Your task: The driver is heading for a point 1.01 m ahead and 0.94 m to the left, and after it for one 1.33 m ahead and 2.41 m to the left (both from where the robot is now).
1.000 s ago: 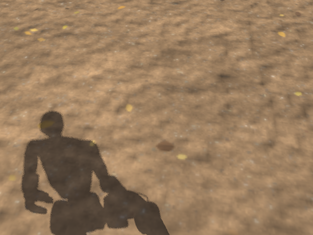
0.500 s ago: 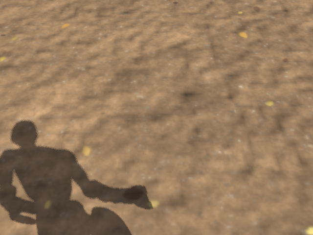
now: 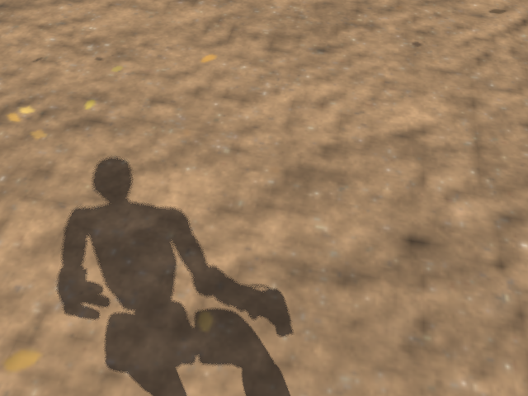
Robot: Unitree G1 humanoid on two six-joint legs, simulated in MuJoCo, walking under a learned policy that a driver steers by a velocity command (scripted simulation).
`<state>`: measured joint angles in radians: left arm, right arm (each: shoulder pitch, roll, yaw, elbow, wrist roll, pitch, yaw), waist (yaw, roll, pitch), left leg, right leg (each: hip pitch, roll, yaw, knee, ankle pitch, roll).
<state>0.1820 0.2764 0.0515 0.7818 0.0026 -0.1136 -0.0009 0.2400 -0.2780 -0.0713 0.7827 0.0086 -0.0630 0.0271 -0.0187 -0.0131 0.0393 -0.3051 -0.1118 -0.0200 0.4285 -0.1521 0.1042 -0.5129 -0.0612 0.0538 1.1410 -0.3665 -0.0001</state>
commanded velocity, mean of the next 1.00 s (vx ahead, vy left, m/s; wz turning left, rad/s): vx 0.50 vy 0.00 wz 0.58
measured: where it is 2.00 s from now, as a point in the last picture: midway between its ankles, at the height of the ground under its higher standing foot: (96, 245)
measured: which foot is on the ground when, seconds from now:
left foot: down 0.00-0.28, up 0.30-0.78, down 0.80-1.00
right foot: up 0.00-0.26, down 0.28-0.82, up 0.84-1.00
